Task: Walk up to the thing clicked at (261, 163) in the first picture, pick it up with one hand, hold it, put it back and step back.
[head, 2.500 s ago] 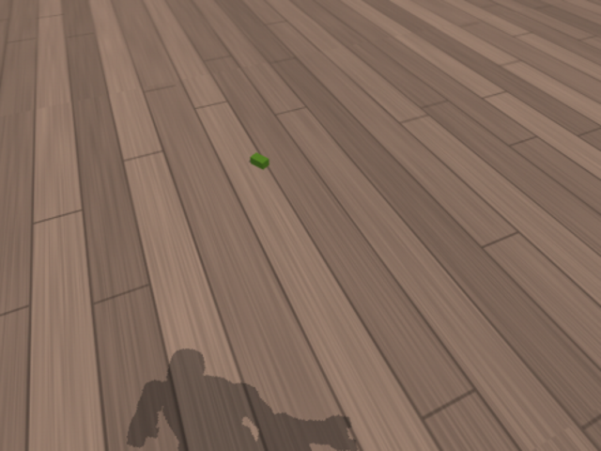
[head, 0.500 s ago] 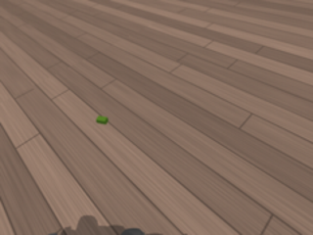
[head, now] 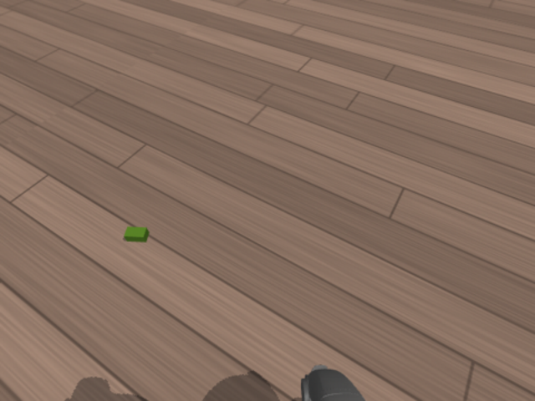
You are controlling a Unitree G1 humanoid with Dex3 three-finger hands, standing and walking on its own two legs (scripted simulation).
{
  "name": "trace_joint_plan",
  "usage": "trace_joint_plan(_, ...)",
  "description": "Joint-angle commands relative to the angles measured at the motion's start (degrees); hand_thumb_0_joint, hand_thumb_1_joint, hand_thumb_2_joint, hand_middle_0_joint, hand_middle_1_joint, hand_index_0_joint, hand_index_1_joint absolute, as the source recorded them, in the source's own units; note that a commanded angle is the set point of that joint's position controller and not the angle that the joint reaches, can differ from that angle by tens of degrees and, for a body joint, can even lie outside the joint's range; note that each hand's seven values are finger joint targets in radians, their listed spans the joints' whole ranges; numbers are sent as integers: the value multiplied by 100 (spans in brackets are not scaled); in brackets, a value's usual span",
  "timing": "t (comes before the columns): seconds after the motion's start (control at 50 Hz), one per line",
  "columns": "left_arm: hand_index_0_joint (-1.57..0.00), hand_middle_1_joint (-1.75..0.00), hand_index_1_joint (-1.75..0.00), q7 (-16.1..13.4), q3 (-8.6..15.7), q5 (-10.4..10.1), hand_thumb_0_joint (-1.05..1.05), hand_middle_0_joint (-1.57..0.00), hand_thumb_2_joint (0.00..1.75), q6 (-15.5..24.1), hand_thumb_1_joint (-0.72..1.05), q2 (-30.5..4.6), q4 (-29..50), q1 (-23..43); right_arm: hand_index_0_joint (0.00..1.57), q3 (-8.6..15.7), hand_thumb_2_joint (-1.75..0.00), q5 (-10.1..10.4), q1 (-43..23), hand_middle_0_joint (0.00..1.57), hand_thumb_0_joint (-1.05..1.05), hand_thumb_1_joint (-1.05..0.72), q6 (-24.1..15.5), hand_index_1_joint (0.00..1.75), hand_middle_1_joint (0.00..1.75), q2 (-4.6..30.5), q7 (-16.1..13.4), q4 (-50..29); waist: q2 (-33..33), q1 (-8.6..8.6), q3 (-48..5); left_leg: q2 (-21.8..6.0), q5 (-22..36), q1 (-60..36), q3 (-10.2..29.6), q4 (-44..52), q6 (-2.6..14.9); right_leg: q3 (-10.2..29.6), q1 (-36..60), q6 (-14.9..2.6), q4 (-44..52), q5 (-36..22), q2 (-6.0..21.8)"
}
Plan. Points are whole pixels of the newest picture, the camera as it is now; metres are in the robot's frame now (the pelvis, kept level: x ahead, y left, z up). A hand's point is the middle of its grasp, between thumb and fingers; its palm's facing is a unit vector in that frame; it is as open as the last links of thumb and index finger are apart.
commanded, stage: walk up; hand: left
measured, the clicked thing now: (136, 234) +0.88 +0.52 -0.75
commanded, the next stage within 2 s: none
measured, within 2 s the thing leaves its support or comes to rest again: neither
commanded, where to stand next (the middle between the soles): +0.43 +0.34 m, yaw -11 degrees
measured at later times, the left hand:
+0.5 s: hand out of the picture +0.18 +0.44 -0.12, palm faces -0.10 -0.83 -0.55, open 7.4 cm
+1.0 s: hand out of the picture +0.41 +0.54 -0.13, palm faces -0.18 -0.83 -0.53, open 7.4 cm
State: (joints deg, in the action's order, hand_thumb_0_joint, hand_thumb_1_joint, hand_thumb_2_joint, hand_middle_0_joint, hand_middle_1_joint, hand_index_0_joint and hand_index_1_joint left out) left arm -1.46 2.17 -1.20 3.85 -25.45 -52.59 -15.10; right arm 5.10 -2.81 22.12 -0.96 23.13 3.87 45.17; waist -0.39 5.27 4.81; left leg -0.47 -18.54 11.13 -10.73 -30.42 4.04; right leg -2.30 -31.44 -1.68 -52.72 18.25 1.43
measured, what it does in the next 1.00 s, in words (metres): steps to the left: right foot, then left foot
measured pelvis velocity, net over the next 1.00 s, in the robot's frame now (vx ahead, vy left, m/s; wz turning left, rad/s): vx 0.27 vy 0.27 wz -0.16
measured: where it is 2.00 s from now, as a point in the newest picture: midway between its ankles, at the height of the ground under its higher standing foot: (150, 359)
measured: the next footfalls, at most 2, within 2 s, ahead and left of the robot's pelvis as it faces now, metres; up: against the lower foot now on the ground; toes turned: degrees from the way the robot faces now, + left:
right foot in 0.14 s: +0.17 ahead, -0.07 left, +0.00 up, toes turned -8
left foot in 0.56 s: +0.27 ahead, +0.33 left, +0.00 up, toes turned +0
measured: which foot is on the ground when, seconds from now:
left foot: down 0.00-0.14, up 0.16-0.54, down 0.56-0.96, up 0.98-1.00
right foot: up 0.00-0.12, down 0.14-0.58, up 0.60-0.92, down 0.94-1.00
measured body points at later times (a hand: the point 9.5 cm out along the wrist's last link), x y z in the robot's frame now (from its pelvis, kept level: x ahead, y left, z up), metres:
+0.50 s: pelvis +0.14 +0.13 -0.02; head +0.16 +0.10 +0.43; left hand +0.18 +0.48 -0.09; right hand +0.23 -0.22 -0.12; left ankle +0.23 +0.33 -0.70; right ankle +0.13 -0.06 -0.73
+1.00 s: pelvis +0.27 +0.27 -0.03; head +0.30 +0.23 +0.42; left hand +0.42 +0.58 -0.10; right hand +0.25 -0.04 -0.16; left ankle +0.24 +0.35 -0.71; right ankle +0.35 +0.18 -0.73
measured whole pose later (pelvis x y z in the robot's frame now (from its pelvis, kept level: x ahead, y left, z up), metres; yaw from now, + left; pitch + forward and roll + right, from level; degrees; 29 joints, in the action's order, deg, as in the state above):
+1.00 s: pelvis +0.27 +0.27 -0.03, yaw -9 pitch -3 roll -1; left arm -4.3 1.9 0.2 5.5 -22.6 -47.4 -15.2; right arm 4.6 -2.6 20.0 3.9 23.7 3.3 42.4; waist -6.3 3.3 8.7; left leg 0.7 -29.6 17.8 -4.4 -55.7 1.7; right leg -6.9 -23.7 -4.2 -40.0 13.3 -1.4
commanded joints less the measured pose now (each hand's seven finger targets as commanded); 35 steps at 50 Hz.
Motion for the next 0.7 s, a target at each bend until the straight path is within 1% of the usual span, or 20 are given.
trace_joint_plan(0.0, -20, -30, -30, -87, 312, -2, 0, -20, 90, 82, 90, -894, 537, -13, 20, 425, -90, -45, -238, 20, 0, -90, -52, 30, 30, 1323, -66, -676, -792, -149, -269, -1365, 2546, -404, 1029, 966, 424, -351, 330, -48, 985, -384, 17)
trace_joint_plan(0.02, -20, -30, -30, -86, 329, 4, 0, -20, 90, 91, 90, -878, 532, -2, 20, 413, -90, -54, -271, 20, 0, -90, -15, 30, 30, 1259, -53, -726, -626, -160, -264, -1289, 2455, -188, 986, 840, 360, -396, 690, -67, 1145, -504, -66)
trace_joint_plan(0.06, -20, -30, -30, -126, 402, 15, 0, -20, 90, 103, 90, -899, 405, -528, 20, 395, -90, -47, -575, 20, 0, -90, 57, 30, 30, 1272, -33, -859, -283, -529, -389, -1120, 2514, 268, 708, 15, 171, -426, 1727, -122, 1827, -932, -153)
trace_joint_plan(0.1, -20, -30, -30, -263, 663, 94, 0, -20, 90, 122, 90, -1403, 152, -1740, 20, 280, -90, 9, -630, 20, 0, -90, 57, 30, 30, 990, -27, -1018, 677, -1211, -1003, -692, 1965, 1458, 438, -1959, -291, 319, 3755, -407, 2455, -804, 250)
trace_joint_plan(0.12, -20, -30, -30, -336, 765, 131, 0, -20, 90, 127, 90, -1748, 261, -1885, 20, 192, -90, 33, -218, 20, 0, -90, 81, 30, 30, 742, -29, -1011, 1646, -1152, -1199, 2, -1226, 2800, 598, -3194, -580, 2868, 4531, -1025, 2982, -397, 1804)
trace_joint_plan(0.14, -20, -30, -30, -371, 700, 122, 0, -20, 90, 125, 90, -1805, 560, -1399, 20, 293, -90, -25, -1, 20, 0, -90, 197, 30, 30, 1210, -41, -907, 689, -902, -1103, -207, -1523, 3094, 1549, -3876, -725, 4104, 3898, -1470, 3374, 905, 2546)
trace_joint_plan(0.16, -20, -30, -30, -444, 725, 50, 0, -20, 90, 113, 90, -1875, 670, -915, 20, 409, -90, -60, -41, 20, 0, -90, 268, 30, 30, 1560, -63, -877, 388, -803, -786, -466, -1456, 3174, 1880, -4317, -750, 4542, 3346, -1896, 3544, 1731, 2837)
trace_joint_plan(0.18, -20, -30, -30, -451, 676, 14, 0, -20, 90, 134, 90, -1740, 708, -701, 20, 423, -90, -59, -332, 20, 0, -90, 279, 30, 30, 1612, -72, -782, 33, -772, -400, -567, -1207, 3136, 1848, -4272, -681, 4034, 2723, -1768, 3751, 1832, 2544)
trace_joint_plan(0.24, -20, -30, -30, -392, 591, 88, 0, -20, 90, 254, 90, -1540, 753, -397, 20, 389, -90, 8, -194, 20, 0, -90, 312, 30, 30, 1421, 38, -547, 260, -459, 12, -628, -382, 2466, 1736, -3897, -480, 2122, 1628, -1070, 3549, 512, 1580)
trace_joint_plan(0.28, -20, -30, -30, -334, 607, 166, 0, -20, 90, 314, 90, -1562, 756, -355, 20, 376, -90, -15, -115, 20, 0, -90, 360, 30, 30, 1282, 116, -513, 462, -366, 22, -683, -136, 2281, 1638, -3704, -481, 1500, 1366, -1020, 3320, -100, 1333)
trace_joint_plan(0.34, -20, -30, -30, -286, 642, 220, 0, -20, 90, 361, 90, -1693, 764, -383, 20, 411, -90, -18, -447, 20, 0, -90, 409, 30, 30, 1190, 191, -601, 805, -414, 170, -813, 193, 2112, 1313, -3043, -559, 1069, 875, -983, 3382, 86, 1131)
trace_joint_plan(0.46, -20, -30, -30, -294, 749, 313, 0, -20, 90, 364, 90, -2058, 701, -656, 20, 485, -90, -27, -1131, 20, 0, -90, 321, 30, 30, 1246, 291, -803, 1013, -611, -178, -814, -94, 1616, 1060, -1818, -484, 1024, 966, -984, 2786, 166, 1171)
trace_joint_plan(0.48, -20, -30, -30, -310, 759, 320, 0, -20, 90, 340, 90, -2144, 720, -505, 20, 526, -90, -25, -949, 20, 0, -90, 309, 30, 30, 1294, 275, -763, 1078, -474, -352, -755, -267, 1254, 926, -1709, -452, 1058, 887, -974, 2554, 15, 1232)
trace_joint_plan(0.52, -20, -30, -30, -345, 695, 294, 0, -20, 90, 256, 90, -1978, 816, 69, 20, 627, -90, -43, 25, 20, 0, -90, 282, 30, 30, 1376, 214, -451, 608, 226, -750, -479, -162, -218, 612, -940, -358, 629, 159, -707, 1442, -233, 1104)
trace_joint_plan(0.54, -20, -30, -30, -363, 539, 320, 0, -20, 90, 197, 90, -1464, 775, -176, 20, 725, -90, -91, 685, 20, 0, -90, 240, 30, 30, 1549, 157, -190, -569, 485, -1033, -274, -497, -989, 887, -463, -318, 238, -203, -444, -159, -209, 664)
trace_joint_plan(0.56, -20, -30, -30, -367, 287, 252, 0, -20, 90, 164, 90, -747, 778, -539, 20, 795, -90, -166, 810, 20, 0, -90, 188, 30, 30, 1986, 87, -230, -2271, 501, -711, -1292, -1170, -1000, 2656, 701, -213, 188, -1272, -150, -1558, 1450, -275)
trace_joint_plan(0.58, -20, -30, -30, -449, 303, 149, 0, -20, 90, 135, 90, -958, 798, -573, 20, 817, -90, -19, 227, 20, 0, -90, 140, 30, 30, 2383, 29, -470, -2289, 212, -623, -2108, -1273, -791, 4149, 1449, 113, 357, -1772, -95, -2001, 1635, -495)
trace_joint_plan(0.6, -20, -30, -30, -509, 349, 156, 0, -20, 90, 124, 90, -1255, 639, -606, 20, 844, -90, 104, -234, 20, 0, -90, 159, 30, 30, 2579, 8, -553, -2217, 14, -535, -2302, -1974, -511, 4617, 1698, 606, 601, -1651, -253, -2445, 1388, -60)
trace_joint_plan(0.62, -20, -30, -30, -488, 372, 127, 0, -20, 90, 129, 90, -1520, 535, -410, 20, 748, -90, 77, -444, 20, 0, -90, 167, 30, 30, 2234, -24, -646, -1669, -7, -188, -2114, -1684, -121, 4045, 1503, 638, 597, -1589, -183, -2379, 1060, 122)
trace_joint_plan(0.68, -20, -30, -30, -352, 437, -15, 0, -20, 90, 143, 90, -1444, 161, -852, 20, 490, -90, 77, -510, 20, 0, -90, 53, 30, 30, 1598, -102, -618, -1357, -303, 64, -1388, 964, 29, 2295, 695, 308, 599, -964, -148, -1605, 341, 214)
